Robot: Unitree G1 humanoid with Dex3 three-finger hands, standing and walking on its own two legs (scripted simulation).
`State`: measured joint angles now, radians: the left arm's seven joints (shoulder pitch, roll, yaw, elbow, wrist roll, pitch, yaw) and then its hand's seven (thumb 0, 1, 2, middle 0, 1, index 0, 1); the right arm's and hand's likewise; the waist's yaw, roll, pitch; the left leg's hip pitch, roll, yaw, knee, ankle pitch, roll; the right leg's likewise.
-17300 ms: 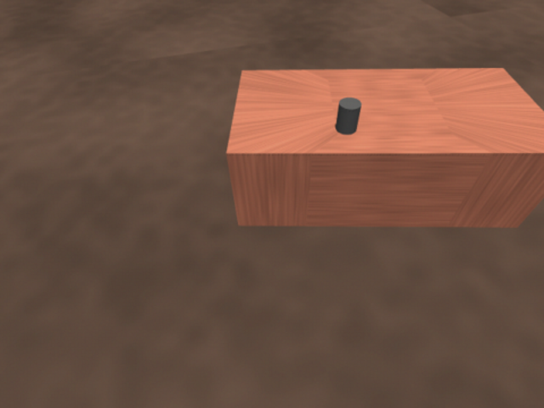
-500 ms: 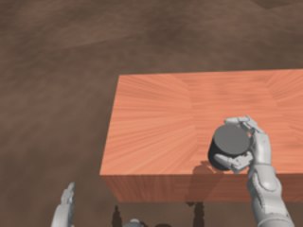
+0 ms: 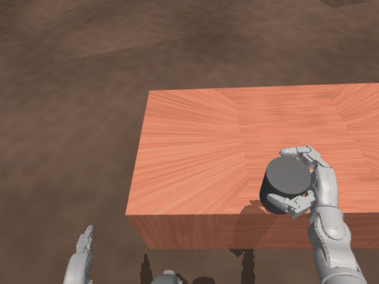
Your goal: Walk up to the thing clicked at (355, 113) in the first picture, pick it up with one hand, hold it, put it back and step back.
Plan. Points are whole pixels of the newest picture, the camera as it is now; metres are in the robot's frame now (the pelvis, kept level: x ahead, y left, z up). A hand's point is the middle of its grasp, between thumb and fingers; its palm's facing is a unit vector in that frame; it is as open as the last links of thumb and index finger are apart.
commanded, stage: hold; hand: right
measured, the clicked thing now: (282, 186) +0.33 -0.16 +0.01
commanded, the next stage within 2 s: crouch in 0.48 s
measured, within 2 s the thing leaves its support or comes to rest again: neither
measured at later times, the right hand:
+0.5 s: hand (289, 178) +0.33 -0.17 +0.04, palm faces +0.12 +0.99 +0.00, open 11.4 cm
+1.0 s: hand (282, 175) +0.37 -0.17 -0.02, palm faces +0.14 +0.99 +0.01, open 11.4 cm
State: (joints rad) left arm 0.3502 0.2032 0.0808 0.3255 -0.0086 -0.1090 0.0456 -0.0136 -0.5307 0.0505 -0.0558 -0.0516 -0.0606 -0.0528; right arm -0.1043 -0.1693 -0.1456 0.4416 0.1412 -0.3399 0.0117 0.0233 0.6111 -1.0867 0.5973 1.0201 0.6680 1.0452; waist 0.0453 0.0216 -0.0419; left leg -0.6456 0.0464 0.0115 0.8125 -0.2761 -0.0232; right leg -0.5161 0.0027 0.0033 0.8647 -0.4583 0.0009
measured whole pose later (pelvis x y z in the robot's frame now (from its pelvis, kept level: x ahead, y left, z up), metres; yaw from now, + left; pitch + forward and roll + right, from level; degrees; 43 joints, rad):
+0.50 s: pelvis +0.00 +0.00 +0.00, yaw +0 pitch +7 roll +0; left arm 0.34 0.20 0.06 0.33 -0.01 -0.11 0.05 -0.01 -0.53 0.05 -0.05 -0.05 -0.06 -0.05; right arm -0.13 -0.18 -0.15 0.47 0.14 -0.35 0.02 0.02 0.61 -1.09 0.60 1.02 0.67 1.05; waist 0.04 0.03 -0.05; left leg -0.66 0.05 0.02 0.82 -0.28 -0.02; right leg -0.53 0.00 0.01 0.87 -0.46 0.00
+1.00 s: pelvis -0.01 +0.00 -0.02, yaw +0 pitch +12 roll +0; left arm 0.33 0.19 0.05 0.24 0.02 -0.13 0.03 -0.01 -0.52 0.04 -0.05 -0.05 -0.06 -0.04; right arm -0.34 -0.22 -0.25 0.75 0.11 -0.42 0.03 0.02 0.61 -1.09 0.59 1.02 0.66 1.05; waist 0.10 0.07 -0.06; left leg -0.83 0.05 0.01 0.93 -0.30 -0.02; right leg -0.70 0.00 0.00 0.99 -0.49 0.00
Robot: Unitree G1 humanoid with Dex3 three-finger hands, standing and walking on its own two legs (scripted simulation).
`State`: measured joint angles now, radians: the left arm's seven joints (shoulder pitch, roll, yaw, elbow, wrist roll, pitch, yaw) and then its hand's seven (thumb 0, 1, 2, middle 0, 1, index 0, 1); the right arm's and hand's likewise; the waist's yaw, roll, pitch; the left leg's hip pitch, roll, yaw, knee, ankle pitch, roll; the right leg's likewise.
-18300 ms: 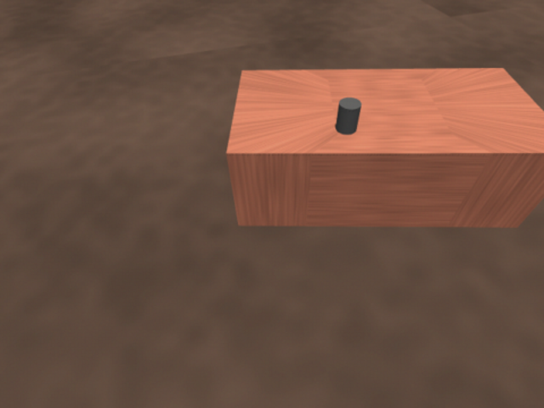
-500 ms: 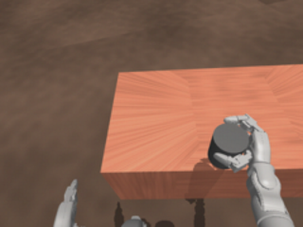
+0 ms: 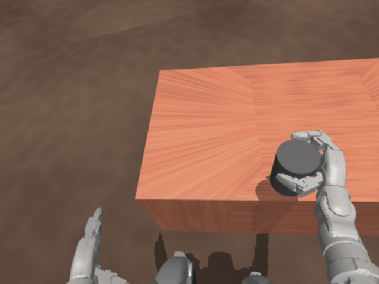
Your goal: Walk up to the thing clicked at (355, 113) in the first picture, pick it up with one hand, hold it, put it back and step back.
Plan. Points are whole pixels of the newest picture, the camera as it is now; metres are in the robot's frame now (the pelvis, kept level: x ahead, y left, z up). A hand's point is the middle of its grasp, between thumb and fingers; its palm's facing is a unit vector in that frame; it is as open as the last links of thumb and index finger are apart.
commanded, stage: crouch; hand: right
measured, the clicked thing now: (292, 169) +0.38 -0.17 -0.03
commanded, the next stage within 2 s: lower in 1.00 s
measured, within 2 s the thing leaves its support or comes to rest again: rests again in 1.90 s
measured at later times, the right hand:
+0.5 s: hand (289, 142) +0.47 -0.18 -0.06, palm faces +0.14 +0.99 +0.02, open 11.4 cm
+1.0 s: hand (287, 139) +0.50 -0.19 -0.09, palm faces +0.15 +0.99 +0.00, open 11.4 cm
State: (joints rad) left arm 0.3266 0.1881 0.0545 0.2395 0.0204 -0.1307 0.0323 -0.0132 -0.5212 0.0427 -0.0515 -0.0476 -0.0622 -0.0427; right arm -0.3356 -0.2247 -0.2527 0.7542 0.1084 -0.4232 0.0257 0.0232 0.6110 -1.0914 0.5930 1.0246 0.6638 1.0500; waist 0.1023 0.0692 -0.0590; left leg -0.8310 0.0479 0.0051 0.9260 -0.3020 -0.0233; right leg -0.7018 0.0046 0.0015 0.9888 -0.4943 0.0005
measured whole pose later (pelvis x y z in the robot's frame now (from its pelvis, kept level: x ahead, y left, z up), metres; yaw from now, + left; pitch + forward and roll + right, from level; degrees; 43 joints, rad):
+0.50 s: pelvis -0.01 -0.01 -0.06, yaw +1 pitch +23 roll +2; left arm 0.42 0.24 0.04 -0.06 0.08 -0.15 -0.02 -0.01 -0.52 0.05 -0.06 -0.05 -0.06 -0.05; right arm -0.73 -0.42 -0.46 1.17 0.02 -0.54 0.06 0.02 0.61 -1.10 0.60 1.01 0.67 1.04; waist 0.25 0.05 -0.12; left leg -1.21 0.03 0.02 1.16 -0.35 -0.03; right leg -1.10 -0.01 0.02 1.29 -0.59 0.00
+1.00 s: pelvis -0.01 +0.00 -0.08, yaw +1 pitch +27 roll +3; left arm 0.40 0.26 0.03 -0.15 0.09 -0.11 -0.02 -0.01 -0.53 0.05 -0.05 -0.04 -0.06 -0.04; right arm -0.80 -0.53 -0.53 1.23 -0.01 -0.55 0.07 0.02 0.61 -1.10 0.60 1.01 0.67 1.04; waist 0.31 0.03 -0.13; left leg -1.33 0.02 0.05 1.24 -0.38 -0.01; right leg -1.23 -0.02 0.05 1.39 -0.63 0.01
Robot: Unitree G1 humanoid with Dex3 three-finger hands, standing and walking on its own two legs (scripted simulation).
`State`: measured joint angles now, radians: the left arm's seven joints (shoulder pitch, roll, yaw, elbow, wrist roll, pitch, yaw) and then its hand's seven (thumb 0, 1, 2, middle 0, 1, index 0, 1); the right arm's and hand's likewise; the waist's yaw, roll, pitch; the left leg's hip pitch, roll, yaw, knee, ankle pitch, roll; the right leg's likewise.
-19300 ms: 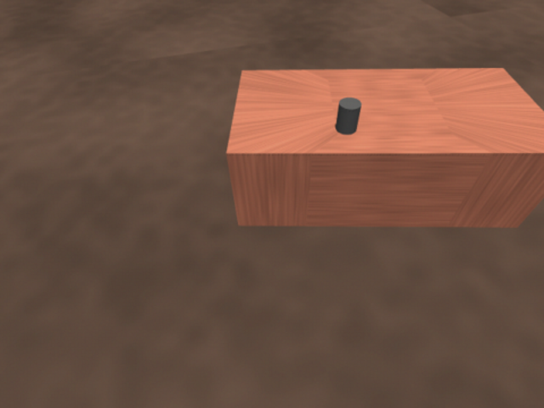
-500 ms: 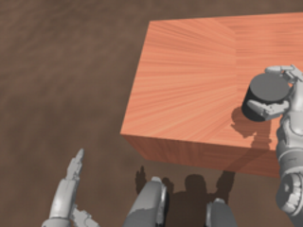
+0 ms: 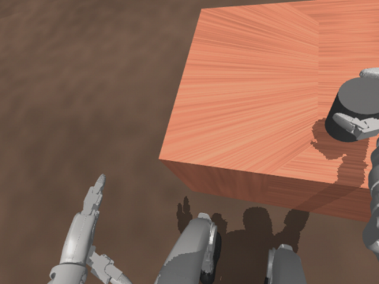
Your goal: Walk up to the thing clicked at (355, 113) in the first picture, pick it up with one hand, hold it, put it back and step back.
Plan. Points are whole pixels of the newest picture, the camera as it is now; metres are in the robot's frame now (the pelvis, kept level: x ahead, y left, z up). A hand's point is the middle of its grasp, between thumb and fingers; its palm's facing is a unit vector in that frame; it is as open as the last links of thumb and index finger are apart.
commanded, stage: lower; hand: right
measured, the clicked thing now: (354, 112) +0.51 -0.19 -0.04
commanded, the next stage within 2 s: loosen in 0.92 s
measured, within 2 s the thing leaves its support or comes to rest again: rests again in 0.90 s
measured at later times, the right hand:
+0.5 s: hand (350, 114) +0.52 -0.19 -0.07, palm faces +0.16 +0.99 +0.01, open 11.4 cm
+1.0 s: hand (346, 118) +0.53 -0.19 -0.09, palm faces +0.15 +0.99 +0.01, open 11.4 cm
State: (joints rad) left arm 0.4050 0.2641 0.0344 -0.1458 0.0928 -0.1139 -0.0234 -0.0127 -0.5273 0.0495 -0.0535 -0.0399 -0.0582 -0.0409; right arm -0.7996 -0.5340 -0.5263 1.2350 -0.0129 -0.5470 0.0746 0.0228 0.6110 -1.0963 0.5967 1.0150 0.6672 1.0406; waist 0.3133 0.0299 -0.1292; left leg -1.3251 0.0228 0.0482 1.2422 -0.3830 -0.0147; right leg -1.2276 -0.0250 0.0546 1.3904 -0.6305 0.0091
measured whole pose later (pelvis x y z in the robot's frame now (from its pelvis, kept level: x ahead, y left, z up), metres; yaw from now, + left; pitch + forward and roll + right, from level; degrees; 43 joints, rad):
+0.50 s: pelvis -0.01 +0.00 -0.03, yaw +1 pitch +30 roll +4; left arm 0.41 0.29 0.05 -0.28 0.10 -0.12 -0.04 -0.01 -0.52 0.04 -0.06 -0.04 -0.06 -0.04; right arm -0.84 -0.63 -0.58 1.27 -0.05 -0.58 0.09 0.02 0.61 -1.10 0.60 1.01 0.67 1.04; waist 0.39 0.05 -0.12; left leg -1.49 0.02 0.06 1.35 -0.40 -0.01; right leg -1.39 -0.03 0.07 1.52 -0.66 0.02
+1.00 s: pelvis -0.02 +0.00 -0.06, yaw +1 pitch +32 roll +5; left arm 0.43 0.31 0.07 -0.35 0.10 -0.12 -0.05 -0.01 -0.52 0.03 -0.06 -0.04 -0.07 -0.04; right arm -0.88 -0.67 -0.59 1.30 -0.07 -0.58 0.08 0.02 0.61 -1.10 0.60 1.01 0.67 1.04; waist 0.42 0.05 -0.12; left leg -1.58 0.02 0.06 1.43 -0.40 -0.01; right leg -1.49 -0.03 0.08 1.61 -0.67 0.01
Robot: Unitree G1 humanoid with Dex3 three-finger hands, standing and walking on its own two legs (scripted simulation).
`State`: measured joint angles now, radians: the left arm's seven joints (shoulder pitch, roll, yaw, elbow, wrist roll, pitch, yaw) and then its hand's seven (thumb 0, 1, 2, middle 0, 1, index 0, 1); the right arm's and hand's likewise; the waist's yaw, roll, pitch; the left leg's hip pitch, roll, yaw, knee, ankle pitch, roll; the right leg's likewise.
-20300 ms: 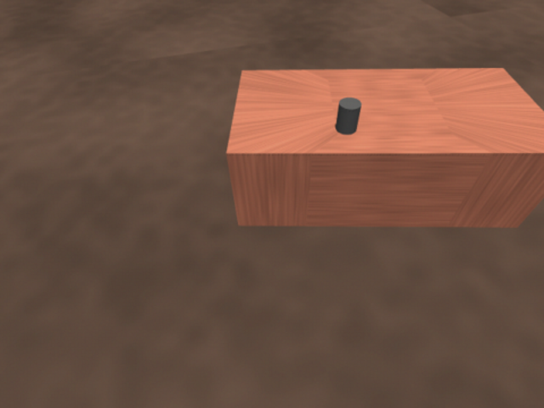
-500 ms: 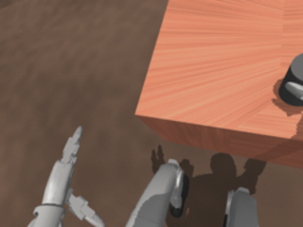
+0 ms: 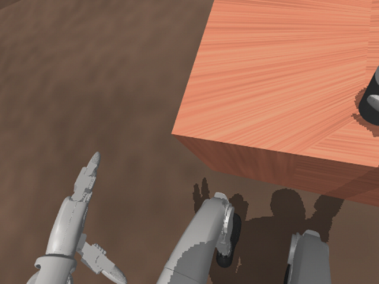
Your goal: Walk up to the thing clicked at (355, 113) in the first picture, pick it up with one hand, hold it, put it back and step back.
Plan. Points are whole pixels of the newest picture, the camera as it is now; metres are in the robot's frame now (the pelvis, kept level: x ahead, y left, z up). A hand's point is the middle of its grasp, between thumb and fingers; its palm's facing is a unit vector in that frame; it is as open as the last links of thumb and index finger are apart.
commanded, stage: loosen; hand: right
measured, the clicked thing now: out of the picture +0.55 -0.20 -0.07
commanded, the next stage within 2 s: open in 0.12 s
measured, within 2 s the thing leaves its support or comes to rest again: neither
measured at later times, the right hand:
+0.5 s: hand out of the picture +0.55 -0.21 -0.03, palm faces +0.17 +0.98 +0.00, open 13.9 cm
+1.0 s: hand out of the picture +0.56 -0.25 +0.03, palm faces +0.23 +0.97 -0.02, open 17.6 cm
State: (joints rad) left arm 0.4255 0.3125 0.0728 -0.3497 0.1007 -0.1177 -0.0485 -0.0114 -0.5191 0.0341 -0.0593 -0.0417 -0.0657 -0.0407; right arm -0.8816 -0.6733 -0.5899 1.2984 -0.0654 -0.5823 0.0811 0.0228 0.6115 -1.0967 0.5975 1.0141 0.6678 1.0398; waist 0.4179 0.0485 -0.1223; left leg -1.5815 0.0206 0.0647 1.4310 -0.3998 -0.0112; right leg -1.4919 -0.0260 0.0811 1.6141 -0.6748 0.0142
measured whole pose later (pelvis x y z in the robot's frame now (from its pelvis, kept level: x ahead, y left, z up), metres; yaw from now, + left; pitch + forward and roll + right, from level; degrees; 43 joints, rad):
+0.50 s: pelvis -0.01 +0.00 -0.01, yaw +0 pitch +32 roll +5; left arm 0.45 0.33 0.09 -0.39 0.09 -0.12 -0.05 -0.01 -0.52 0.04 -0.06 -0.05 -0.07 -0.05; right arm -0.95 -0.71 -0.56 1.28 -0.08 -0.55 0.07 0.00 0.59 -0.33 0.64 0.50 0.66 0.51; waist 0.43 0.05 -0.12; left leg -1.63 0.03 0.06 1.47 -0.39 -0.02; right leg -1.55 -0.02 0.08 1.66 -0.67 0.01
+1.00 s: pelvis +0.00 +0.00 +0.01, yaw +0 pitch +30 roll +5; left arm 0.49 0.31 0.04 -0.34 0.07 -0.10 -0.05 -0.01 -0.51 0.03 -0.06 -0.05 -0.07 -0.04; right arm -0.92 -0.73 -0.58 1.16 -0.07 -0.44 0.08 -0.01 0.60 -0.05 0.06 0.07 0.06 0.07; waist 0.39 0.04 -0.14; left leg -1.52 0.02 0.07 1.39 -0.39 -0.02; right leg -1.44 -0.03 0.08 1.58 -0.66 0.01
